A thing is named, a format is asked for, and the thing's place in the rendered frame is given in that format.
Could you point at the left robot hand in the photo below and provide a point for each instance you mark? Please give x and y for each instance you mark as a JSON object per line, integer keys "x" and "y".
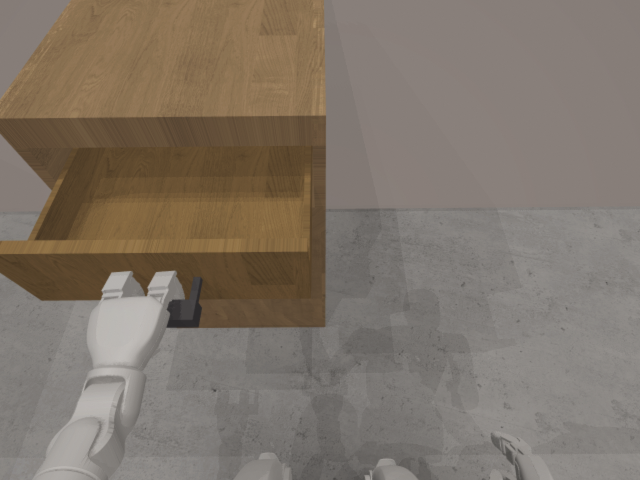
{"x": 126, "y": 327}

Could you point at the drawer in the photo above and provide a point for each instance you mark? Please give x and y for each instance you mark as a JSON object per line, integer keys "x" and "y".
{"x": 239, "y": 217}

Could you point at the robot right shin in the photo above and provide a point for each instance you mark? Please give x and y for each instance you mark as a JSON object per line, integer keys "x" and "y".
{"x": 383, "y": 462}

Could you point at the robot shin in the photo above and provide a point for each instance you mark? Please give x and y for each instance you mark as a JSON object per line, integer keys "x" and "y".
{"x": 268, "y": 456}
{"x": 383, "y": 462}

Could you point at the cabinet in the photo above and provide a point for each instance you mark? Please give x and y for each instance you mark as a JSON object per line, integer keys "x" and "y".
{"x": 182, "y": 73}

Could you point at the robot left shin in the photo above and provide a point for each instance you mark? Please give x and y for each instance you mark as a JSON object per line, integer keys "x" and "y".
{"x": 268, "y": 456}

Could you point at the right robot hand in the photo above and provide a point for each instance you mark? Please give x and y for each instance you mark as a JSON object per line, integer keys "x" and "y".
{"x": 518, "y": 453}

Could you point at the robot left forearm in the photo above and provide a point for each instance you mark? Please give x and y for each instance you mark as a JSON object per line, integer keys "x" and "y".
{"x": 91, "y": 445}

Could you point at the handle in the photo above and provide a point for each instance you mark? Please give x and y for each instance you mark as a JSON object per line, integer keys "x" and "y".
{"x": 186, "y": 313}

